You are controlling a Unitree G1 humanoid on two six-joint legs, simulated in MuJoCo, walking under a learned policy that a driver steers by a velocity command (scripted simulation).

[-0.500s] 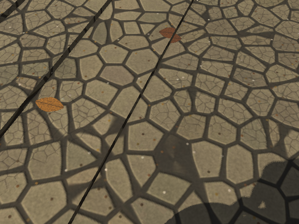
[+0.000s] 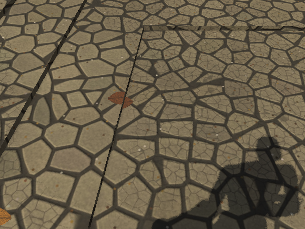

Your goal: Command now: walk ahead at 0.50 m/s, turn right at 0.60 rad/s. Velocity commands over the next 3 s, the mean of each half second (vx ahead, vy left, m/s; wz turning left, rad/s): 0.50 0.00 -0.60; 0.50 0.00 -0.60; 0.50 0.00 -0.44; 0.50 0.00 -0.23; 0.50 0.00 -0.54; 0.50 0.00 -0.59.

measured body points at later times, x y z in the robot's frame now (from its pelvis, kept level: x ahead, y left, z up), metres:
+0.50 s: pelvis +0.25 -0.09 +0.00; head +0.28 -0.11 +0.45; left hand +0.46 +0.12 -0.11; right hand +0.21 -0.36 -0.14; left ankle +0.20 +0.08 -0.64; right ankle +0.27 -0.14 -0.74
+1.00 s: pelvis +0.53 -0.17 -0.01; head +0.56 -0.18 +0.44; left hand +0.68 +0.08 -0.14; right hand +0.55 -0.49 -0.09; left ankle +0.65 -0.13 -0.74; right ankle +0.32 -0.16 -0.65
